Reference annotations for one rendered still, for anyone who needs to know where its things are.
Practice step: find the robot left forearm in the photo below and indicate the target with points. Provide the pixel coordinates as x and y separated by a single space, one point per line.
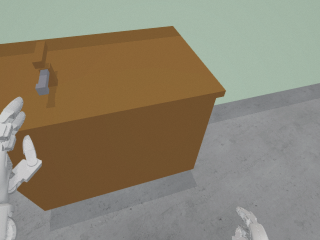
8 226

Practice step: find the counter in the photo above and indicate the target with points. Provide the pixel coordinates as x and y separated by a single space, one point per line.
124 108

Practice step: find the robot right hand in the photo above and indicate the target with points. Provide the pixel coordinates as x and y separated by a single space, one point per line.
255 230

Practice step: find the tap lever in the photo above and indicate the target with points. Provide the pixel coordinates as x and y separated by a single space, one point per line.
42 86

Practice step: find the robot left hand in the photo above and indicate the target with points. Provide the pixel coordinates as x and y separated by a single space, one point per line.
11 120

